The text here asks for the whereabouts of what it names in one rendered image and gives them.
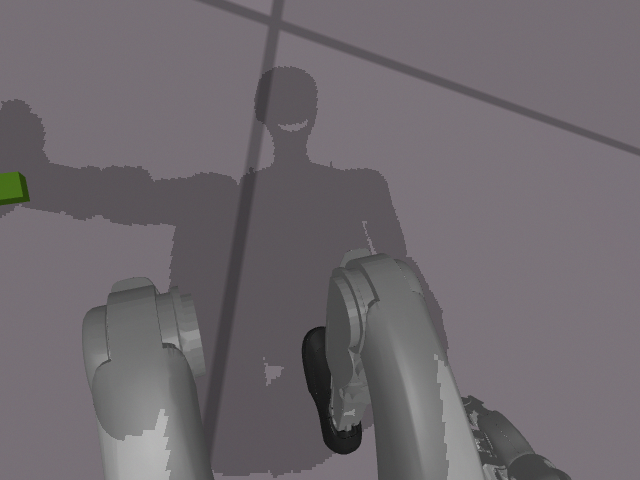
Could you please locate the small box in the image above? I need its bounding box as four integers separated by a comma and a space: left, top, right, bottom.
0, 172, 30, 205

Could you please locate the right robot foot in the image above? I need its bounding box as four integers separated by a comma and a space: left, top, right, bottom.
302, 326, 362, 455

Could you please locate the right robot arm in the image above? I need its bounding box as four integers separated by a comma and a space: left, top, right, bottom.
507, 454, 572, 480

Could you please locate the right robot hand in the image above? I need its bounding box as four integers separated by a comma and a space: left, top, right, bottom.
461, 395, 536, 480

